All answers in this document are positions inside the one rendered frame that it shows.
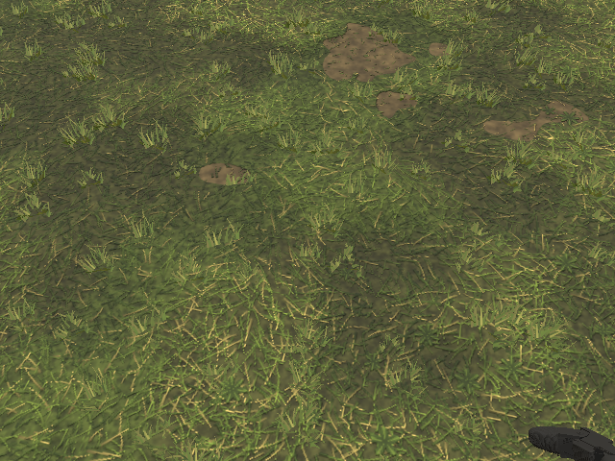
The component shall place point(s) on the right robot hand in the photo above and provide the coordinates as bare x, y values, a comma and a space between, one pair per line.
581, 444

